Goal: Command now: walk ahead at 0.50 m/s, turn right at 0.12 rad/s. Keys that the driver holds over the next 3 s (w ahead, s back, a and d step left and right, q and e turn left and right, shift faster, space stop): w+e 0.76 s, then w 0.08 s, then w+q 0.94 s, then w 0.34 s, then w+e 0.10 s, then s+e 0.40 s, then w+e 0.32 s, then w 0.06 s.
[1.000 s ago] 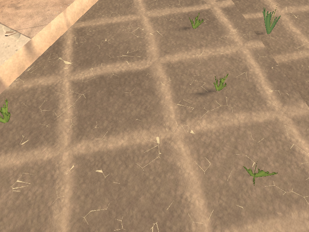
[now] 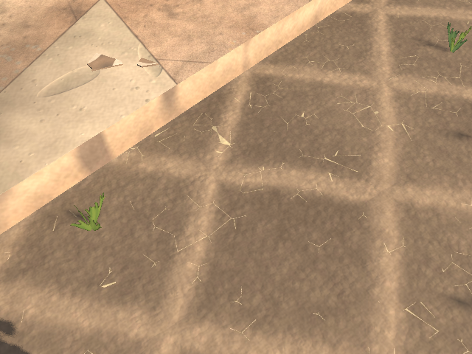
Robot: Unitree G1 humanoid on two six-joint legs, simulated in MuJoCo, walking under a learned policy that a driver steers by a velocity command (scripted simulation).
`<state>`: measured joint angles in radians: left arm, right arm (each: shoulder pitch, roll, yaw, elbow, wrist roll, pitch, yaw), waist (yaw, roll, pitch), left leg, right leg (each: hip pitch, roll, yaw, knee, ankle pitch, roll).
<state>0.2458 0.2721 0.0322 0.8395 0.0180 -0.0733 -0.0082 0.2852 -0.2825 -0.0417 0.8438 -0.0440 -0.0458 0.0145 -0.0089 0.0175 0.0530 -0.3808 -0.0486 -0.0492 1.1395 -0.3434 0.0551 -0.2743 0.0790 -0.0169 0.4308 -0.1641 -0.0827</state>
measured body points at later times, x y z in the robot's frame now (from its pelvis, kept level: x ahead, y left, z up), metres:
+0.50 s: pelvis +0.25 +0.04 +0.01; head +0.28 +0.05 +0.45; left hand +0.38 +0.30 -0.13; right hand +0.30 -0.25 -0.10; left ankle +0.29 +0.12 -0.74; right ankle +0.19 -0.08 -0.66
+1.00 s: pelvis +0.47 -0.10 +0.00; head +0.50 -0.12 +0.45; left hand +0.71 +0.06 -0.12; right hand +0.38 -0.33 -0.14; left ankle +0.47 +0.07 -0.64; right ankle +0.48 -0.15 -0.74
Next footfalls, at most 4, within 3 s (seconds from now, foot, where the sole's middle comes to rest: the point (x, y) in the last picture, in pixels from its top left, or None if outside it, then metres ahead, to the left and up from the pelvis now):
0.32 left None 0.33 0.12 -0.78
0.84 right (314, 338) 0.51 -0.18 -0.78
1.40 left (292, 236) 0.84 -0.15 -0.78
1.92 right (339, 165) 1.14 -0.34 -0.78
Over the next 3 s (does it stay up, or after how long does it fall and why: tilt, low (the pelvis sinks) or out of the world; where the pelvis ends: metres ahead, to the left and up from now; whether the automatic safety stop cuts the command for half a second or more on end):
stays up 1.21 -0.26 0.01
